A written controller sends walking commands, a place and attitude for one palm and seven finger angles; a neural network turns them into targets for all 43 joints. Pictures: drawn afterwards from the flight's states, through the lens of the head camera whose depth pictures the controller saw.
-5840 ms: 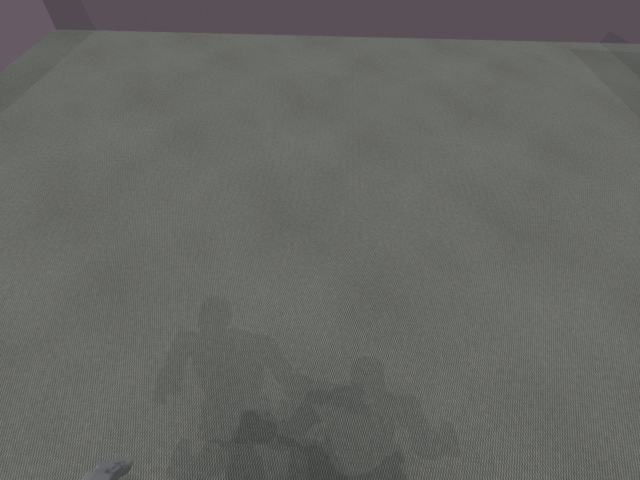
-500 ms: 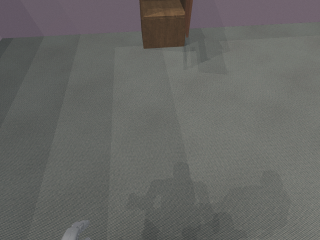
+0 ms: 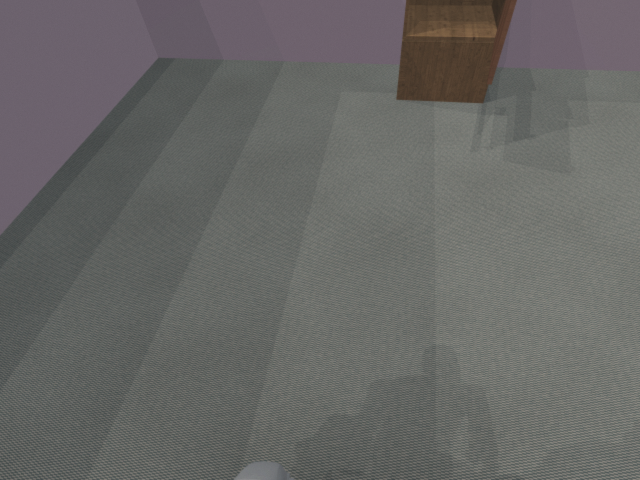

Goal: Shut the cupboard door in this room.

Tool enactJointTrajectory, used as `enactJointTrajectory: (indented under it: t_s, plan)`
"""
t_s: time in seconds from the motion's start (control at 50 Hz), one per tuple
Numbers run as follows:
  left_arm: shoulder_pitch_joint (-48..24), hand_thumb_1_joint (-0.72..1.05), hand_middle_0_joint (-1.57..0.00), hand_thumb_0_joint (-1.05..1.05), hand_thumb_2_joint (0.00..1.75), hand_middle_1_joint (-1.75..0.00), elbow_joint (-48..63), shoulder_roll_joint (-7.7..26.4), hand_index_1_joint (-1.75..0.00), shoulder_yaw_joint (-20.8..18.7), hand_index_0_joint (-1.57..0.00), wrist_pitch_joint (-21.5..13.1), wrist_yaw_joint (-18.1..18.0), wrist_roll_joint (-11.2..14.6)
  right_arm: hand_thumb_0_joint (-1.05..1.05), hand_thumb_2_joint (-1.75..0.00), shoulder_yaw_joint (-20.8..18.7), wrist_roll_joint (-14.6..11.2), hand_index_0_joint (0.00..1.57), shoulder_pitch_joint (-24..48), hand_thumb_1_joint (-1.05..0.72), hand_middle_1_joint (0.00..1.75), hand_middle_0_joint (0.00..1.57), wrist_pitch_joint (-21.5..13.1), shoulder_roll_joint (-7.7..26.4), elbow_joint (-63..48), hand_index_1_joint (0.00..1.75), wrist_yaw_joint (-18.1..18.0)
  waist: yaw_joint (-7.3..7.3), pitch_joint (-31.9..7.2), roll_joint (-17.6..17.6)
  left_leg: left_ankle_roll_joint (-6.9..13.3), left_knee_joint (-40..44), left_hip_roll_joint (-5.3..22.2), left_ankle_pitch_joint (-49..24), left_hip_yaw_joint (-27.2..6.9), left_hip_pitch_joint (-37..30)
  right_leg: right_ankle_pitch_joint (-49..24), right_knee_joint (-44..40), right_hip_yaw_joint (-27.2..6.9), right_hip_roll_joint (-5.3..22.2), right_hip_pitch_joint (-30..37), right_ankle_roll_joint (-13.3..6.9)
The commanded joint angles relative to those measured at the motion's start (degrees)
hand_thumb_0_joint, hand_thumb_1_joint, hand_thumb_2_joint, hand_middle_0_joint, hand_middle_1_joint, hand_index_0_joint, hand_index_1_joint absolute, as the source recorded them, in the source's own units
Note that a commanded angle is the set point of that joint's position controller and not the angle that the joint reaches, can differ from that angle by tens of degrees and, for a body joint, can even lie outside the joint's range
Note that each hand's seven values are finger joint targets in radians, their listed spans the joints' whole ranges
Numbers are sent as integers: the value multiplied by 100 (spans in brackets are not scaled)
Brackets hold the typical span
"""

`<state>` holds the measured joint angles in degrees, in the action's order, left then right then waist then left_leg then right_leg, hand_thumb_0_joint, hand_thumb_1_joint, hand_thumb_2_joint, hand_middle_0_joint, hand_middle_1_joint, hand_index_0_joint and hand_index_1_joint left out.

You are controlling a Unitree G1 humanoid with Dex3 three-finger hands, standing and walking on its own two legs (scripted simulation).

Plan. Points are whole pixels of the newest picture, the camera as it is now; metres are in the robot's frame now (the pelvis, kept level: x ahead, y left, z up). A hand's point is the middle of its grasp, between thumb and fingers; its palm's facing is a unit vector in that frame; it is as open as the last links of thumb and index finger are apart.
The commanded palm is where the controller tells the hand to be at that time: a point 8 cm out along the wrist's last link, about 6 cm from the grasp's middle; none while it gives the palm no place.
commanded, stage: turn or walk to find it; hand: left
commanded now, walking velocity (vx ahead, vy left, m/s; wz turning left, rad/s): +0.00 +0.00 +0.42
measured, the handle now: out of the picture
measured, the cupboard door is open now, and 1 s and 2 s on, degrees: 80 80 80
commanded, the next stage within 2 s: stand and wait in 0.58 s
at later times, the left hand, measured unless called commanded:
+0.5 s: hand out of the picture +0.01 +0.27 -0.17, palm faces +0.22 -0.94 -0.24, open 7.4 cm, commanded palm none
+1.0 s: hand out of the picture -0.03 +0.17 -0.15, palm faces +0.33 -0.91 -0.27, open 7.2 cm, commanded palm none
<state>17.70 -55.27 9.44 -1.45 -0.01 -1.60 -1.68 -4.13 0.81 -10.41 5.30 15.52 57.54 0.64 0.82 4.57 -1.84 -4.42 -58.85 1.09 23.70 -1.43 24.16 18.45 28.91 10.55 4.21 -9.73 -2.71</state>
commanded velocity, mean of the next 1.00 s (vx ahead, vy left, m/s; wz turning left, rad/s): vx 0.00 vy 0.00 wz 0.28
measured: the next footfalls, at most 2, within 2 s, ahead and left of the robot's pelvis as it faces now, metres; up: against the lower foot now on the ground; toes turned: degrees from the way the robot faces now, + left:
left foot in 0.16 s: +0.02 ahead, +0.14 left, +0.00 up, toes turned +9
right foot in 0.70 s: +0.03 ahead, -0.09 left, +0.00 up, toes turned +12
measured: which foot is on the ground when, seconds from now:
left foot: up 0.00-0.14, down 0.16-0.70, up 0.72-1.00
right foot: down 0.00-0.18, up 0.20-0.68, down 0.70-1.00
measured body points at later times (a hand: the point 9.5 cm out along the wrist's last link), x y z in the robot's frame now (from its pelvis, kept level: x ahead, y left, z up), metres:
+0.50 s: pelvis -0.02 +0.05 +0.00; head +0.00 +0.07 +0.45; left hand +0.00 +0.32 -0.15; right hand +0.10 -0.18 -0.14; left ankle -0.02 +0.13 -0.74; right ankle -0.01 -0.12 -0.67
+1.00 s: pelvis -0.02 -0.02 +0.00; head +0.00 -0.05 +0.45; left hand -0.05 +0.22 -0.13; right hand +0.06 -0.25 -0.17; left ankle -0.11 +0.13 -0.68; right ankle -0.01 -0.09 -0.74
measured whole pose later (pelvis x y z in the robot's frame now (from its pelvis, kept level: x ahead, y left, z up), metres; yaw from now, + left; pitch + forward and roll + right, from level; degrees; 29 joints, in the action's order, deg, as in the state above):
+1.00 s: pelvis -0.02 -0.02 +0.00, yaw +18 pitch -1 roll +2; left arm 13.8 -57.3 8.4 -1.2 -0.5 -1.4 -1.2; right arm -3.9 0.7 -15.1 4.0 12.9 61.0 -0.2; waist -0.6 2.0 -2.9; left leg -3.3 -53.2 1.7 22.9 -2.8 20.7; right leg 15.4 26.2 6.7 1.4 -10.3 -3.3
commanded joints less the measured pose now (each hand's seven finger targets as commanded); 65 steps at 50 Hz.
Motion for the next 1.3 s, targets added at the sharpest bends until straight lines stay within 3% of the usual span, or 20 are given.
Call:
enactJointTrajectory:
  t_s: [0.0,0.1,0.12,0.14,0.16,0.18,0.3,0.52,0.62,0.64,0.66,0.68,0.7,0.72,0.78,0.84,1.04,1.12,1.18,1.28]
  plan:
    - [413,90,-20,0,90,-30,173,1306,-30,-315,-20,-51,-78,-22,0,-90,64,-34,20,580,-90,30,20,-259,140,-575,30,-17,232,-515,1292,104,1139,20,262,365,162,-4112,-465,-1122,1528,891,-614]
    - [197,90,-20,0,90,-30,78,1363,-30,-347,-20,-4,-46,24,0,-90,75,-44,20,205,-90,30,20,-353,201,-480,30,-37,-34,-671,1300,291,2933,-42,-825,622,-1141,-3491,72,-715,1427,346,-227]
    - [142,90,-20,0,90,-30,104,1270,-30,-337,-20,22,-32,72,0,-90,29,-23,20,-46,-90,30,20,-410,393,-433,30,-33,-214,-787,783,400,3616,198,-1662,390,-1885,-2826,676,-461,1262,-184,35]
    - [214,90,-20,0,90,-30,219,1009,-30,-297,-20,54,-3,109,0,-90,-80,23,20,-237,-90,30,20,-461,904,-437,30,-45,-280,-997,-757,862,3811,1358,-3099,-1094,-2739,-620,1730,-78,600,-1377,436]
    - [2,90,-20,0,90,-30,401,764,-30,-181,-20,98,-19,90,0,-90,-149,-7,20,-466,-90,30,20,-416,1201,-375,30,-78,-376,-827,-1547,1529,3930,2200,-4789,-1919,-2520,1963,2618,-305,200,-1995,648]
    - [-163,90,-20,0,90,-30,428,920,-30,-220,-20,168,-40,64,0,-90,-141,14,20,-449,-90,30,20,-377,1138,-337,30,-96,-385,-666,-922,1722,3941,2238,-4146,-1538,-2035,1848,3150,-692,268,-1833,574]
    - [-128,90,-20,0,90,-30,152,887,-30,-301,-20,211,69,32,0,-90,-13,-7,20,169,-90,30,20,-484,698,-596,30,-171,-59,-397,-498,1238,4189,1152,-3027,-880,-1608,312,3591,-919,217,-2006,723]
    - [-963,90,-20,0,90,-30,632,731,-30,-272,-20,181,39,82,0,-90,-147,71,20,-414,-90,30,20,-460,719,-549,30,-159,-297,-563,-619,1522,3987,1165,-2998,-1736,-1644,739,2045,-961,-56,-1656,748]
    - [-452,90,-20,0,90,-30,497,670,-30,-224,-20,80,5,132,0,-90,-152,58,20,-359,-90,30,20,-451,658,-519,30,-153,-40,-1003,-609,1280,3499,879,-3284,-1684,-1332,-134,179,-828,-293,-353,610]
    - [-288,90,-20,0,90,-30,419,759,-30,-219,-20,25,-10,121,0,-90,-128,18,20,-381,-90,30,20,-460,541,-484,30,-145,46,-1103,-284,1058,3249,690,-2912,-1553,-1017,-778,-663,-882,-217,283,583]
    - [-176,90,-20,0,90,-30,366,1016,-30,-243,-20,-49,-43,75,0,-90,-87,-31,20,-496,-90,30,20,-481,270,-456,30,-117,66,-1210,357,716,2781,338,-1901,-1134,-309,-1112,-1073,-1487,468,1094,423]
    - [-154,90,-20,0,90,-30,335,1440,-30,-312,-20,-100,-81,26,0,-90,14,-45,20,-506,-90,30,20,-490,-95,-563,30,-103,72,-1062,1786,346,1993,-378,30,-324,618,-1703,-1174,-2808,1715,1344,-97]
    - [-187,90,-20,0,90,-30,416,1515,-30,-269,-20,-65,-59,50,0,-90,-58,-3,20,-376,-90,30,20,-415,155,-606,30,-133,141,-868,1478,328,1182,-329,856,-340,415,-1887,-1271,-2952,2183,485,-589]
    - [-482,90,-20,0,90,-30,440,1301,-30,-278,-20,-78,-71,73,0,-90,-92,49,20,-462,-90,30,20,-308,213,-463,30,-133,-2,-616,1509,337,671,-170,652,-518,269,-1337,-1427,-2727,1889,-56,-689]
    - [-840,90,-20,0,90,-30,393,905,-30,-135,-20,-75,-34,93,0,-90,-58,49,20,-693,-90,30,20,-247,63,-87,30,-82,-232,9,898,277,68,-95,-92,-264,263,-1342,-1387,-1835,1093,-406,-423]
    - [-530,90,-20,0,90,-30,198,799,-30,-89,-20,-131,-9,101,0,-90,-43,21,20,-764,-90,30,20,-249,5,57,30,-89,-177,-11,1028,176,187,-18,-401,-120,143,-1920,-1352,-1474,879,-238,-275]
    - [155,90,-20,0,90,-30,-232,1009,-30,-222,-20,-104,-55,13,0,-90,84,-50,20,-71,-90,30,20,-340,-129,-4,30,-143,194,-468,1141,158,1752,62,310,194,-316,-3337,-896,-1707,1267,621,-706]
    - [-91,90,-20,0,90,-30,-395,932,-30,-144,-20,-75,-58,100,0,-90,167,-63,20,-551,-90,30,20,-461,-175,301,30,-189,-124,-715,908,261,3705,55,-1320,307,-1783,-2627,-495,-1360,878,54,-240]
    - [124,90,-20,0,90,-30,-458,436,-30,-8,-20,0,-31,125,0,-90,126,-13,20,-281,-90,30,20,-551,347,259,30,-240,42,-545,-487,834,3913,1272,-2408,-699,-1916,-613,-313,-785,178,-574,322]
    - [245,90,-20,0,90,-30,-889,463,-30,89,-20,42,-1,78,0,-90,250,-40,20,-30,-90,30,20,-563,93,368,30,-301,83,103,-516,709,4151,830,-2001,-366,-1222,-986,-665,-798,257,-57,391]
